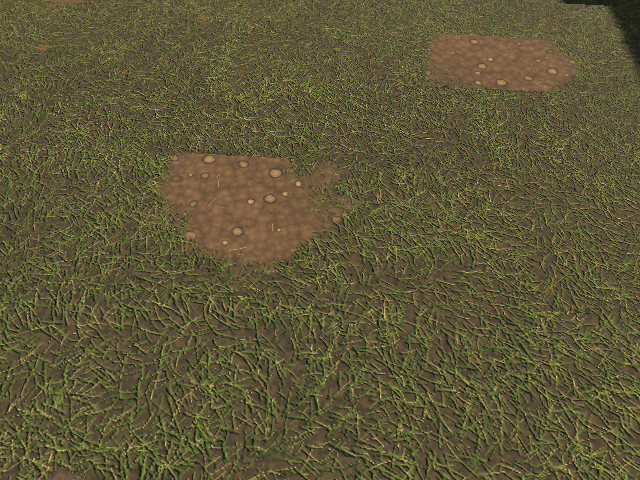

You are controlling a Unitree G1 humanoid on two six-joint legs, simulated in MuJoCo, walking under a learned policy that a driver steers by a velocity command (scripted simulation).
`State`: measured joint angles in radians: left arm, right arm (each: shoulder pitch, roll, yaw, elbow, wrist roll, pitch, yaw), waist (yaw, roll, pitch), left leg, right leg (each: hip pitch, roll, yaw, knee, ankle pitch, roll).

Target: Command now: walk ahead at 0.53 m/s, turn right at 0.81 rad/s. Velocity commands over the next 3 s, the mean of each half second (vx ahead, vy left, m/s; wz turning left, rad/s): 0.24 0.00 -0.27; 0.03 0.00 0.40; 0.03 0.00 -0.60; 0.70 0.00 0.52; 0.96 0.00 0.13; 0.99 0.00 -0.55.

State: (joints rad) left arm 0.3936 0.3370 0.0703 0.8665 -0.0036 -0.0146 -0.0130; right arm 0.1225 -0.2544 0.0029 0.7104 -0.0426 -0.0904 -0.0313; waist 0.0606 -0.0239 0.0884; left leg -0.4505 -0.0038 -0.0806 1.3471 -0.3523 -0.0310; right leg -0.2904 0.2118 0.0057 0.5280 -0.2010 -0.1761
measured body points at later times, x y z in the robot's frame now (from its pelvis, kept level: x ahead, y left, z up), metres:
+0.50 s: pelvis +0.35 +0.07 -0.18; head +0.35 +0.08 +0.27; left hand +0.49 +0.32 -0.31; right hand +0.33 -0.19 -0.31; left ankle +0.46 +0.10 -0.91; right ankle +0.18 -0.01 -0.60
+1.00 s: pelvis +0.42 +0.09 -0.16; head +0.42 +0.12 +0.29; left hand +0.53 +0.38 -0.29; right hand +0.52 -0.17 -0.27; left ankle +0.46 +0.11 -0.91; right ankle +0.51 -0.04 -0.87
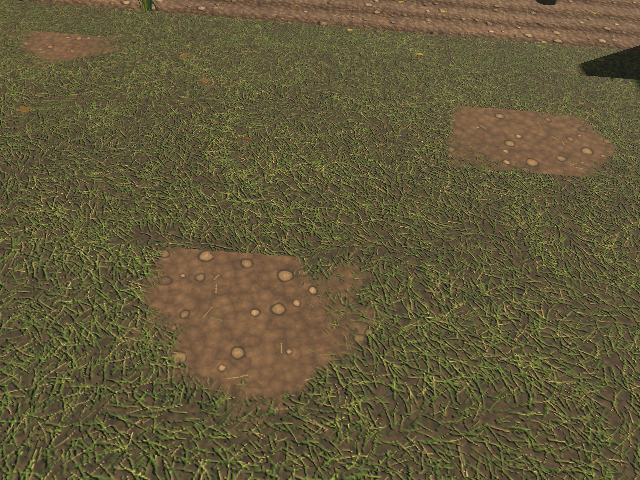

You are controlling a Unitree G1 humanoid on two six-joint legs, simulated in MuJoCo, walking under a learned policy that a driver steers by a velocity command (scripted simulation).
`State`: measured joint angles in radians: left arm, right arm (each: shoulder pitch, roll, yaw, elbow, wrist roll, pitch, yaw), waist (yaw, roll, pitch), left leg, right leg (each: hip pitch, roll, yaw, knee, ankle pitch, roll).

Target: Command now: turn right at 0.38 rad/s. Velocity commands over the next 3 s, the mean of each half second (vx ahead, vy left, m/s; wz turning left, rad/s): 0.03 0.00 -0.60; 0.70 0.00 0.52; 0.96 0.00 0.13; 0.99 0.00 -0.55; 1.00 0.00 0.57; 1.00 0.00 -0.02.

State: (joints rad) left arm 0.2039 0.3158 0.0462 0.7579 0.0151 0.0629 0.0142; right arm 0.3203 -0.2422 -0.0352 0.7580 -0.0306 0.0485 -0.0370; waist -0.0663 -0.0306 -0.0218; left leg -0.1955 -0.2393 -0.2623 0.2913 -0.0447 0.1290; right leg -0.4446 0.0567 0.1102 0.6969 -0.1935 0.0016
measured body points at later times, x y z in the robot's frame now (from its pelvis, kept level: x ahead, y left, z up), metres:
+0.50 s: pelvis +0.05 -0.09 -0.02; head +0.05 -0.11 +0.43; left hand +0.31 +0.08 -0.10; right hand +0.00 -0.37 -0.15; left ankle +0.04 +0.01 -0.72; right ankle +0.02 -0.15 -0.75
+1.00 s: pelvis +0.31 -0.15 -0.05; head +0.34 -0.16 +0.40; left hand +0.27 +0.12 -0.17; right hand +0.46 -0.42 -0.15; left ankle +0.38 -0.12 -0.75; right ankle +0.04 -0.17 -0.69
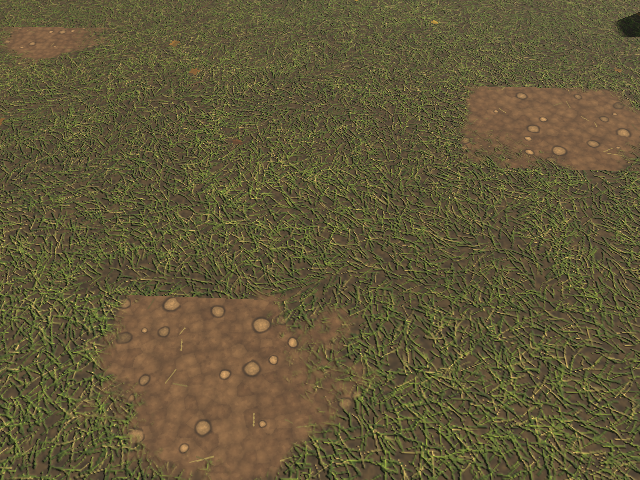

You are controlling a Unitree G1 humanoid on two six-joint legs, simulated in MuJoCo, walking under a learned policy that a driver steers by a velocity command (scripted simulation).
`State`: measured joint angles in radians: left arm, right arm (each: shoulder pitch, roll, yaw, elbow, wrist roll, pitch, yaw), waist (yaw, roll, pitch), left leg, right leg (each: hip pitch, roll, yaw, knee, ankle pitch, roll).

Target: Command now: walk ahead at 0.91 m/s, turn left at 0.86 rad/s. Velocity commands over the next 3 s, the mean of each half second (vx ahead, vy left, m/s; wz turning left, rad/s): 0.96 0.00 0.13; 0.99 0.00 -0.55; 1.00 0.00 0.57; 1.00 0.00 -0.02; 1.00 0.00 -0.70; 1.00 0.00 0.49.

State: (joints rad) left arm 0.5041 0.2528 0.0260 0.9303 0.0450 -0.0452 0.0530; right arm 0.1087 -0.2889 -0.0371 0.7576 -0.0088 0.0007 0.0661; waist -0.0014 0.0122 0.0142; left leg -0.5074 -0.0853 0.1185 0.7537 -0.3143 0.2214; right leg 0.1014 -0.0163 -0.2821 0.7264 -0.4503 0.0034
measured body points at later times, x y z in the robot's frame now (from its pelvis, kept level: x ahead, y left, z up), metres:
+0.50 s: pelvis +0.50 -0.02 -0.13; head +0.50 -0.03 +0.32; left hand +0.57 +0.27 -0.24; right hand +0.49 -0.32 -0.26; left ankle +0.16 +0.04 -0.58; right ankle +0.58 -0.07 -0.87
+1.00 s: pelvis +0.97 -0.05 -0.17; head +0.96 -0.05 +0.28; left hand +1.21 +0.20 -0.26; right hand +0.82 -0.31 -0.30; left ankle +0.93 +0.09 -0.88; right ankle +0.98 -0.18 -0.84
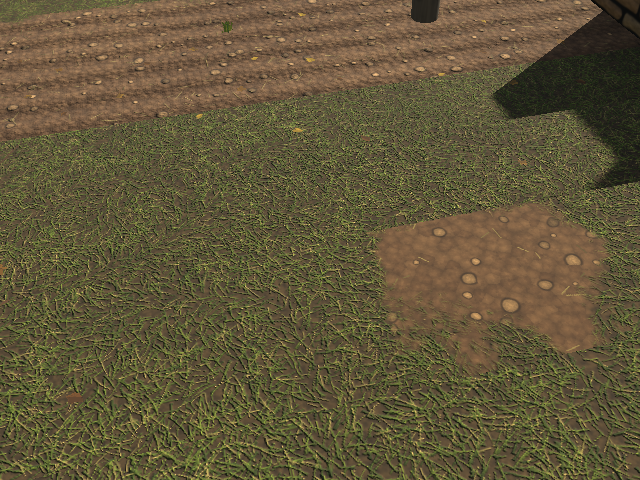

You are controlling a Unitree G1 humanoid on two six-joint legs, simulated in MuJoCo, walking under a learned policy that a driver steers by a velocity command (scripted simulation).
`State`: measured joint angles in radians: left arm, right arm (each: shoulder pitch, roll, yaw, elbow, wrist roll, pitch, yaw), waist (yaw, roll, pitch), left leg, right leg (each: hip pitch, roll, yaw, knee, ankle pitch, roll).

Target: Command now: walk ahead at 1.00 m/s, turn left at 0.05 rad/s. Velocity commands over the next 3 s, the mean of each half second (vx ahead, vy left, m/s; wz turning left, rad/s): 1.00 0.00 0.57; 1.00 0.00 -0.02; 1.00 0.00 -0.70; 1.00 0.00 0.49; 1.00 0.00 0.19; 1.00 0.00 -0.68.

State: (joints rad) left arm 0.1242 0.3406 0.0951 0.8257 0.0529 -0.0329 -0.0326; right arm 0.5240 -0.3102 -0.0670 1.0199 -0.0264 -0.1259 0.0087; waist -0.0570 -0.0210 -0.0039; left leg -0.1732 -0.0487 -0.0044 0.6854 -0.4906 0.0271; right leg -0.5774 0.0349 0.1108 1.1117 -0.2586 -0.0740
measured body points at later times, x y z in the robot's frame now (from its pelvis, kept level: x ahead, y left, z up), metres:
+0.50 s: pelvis +0.49 +0.03 -0.21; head +0.51 +0.06 +0.24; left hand +0.32 +0.25 -0.35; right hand +0.77 -0.14 -0.28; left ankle +0.62 +0.12 -0.88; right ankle +0.29 -0.12 -0.88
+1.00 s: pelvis +0.97 +0.21 -0.30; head +0.97 +0.22 +0.15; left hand +0.99 +0.49 -0.42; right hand +0.99 -0.07 -0.43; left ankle +0.67 +0.14 -0.81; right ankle +1.10 +0.22 -1.02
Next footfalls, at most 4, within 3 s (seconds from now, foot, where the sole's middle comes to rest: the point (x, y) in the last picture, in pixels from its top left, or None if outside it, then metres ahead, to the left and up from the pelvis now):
0.20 right None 0.32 -0.12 -0.93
0.52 left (265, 467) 0.66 0.14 -0.93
1.00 right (241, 353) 1.10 0.23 -1.12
1.32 left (170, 282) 1.41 0.48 -1.12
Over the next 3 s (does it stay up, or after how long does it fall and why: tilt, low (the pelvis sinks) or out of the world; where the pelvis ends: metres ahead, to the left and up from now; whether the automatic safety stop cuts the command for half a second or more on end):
stays up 2.87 0.63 -0.73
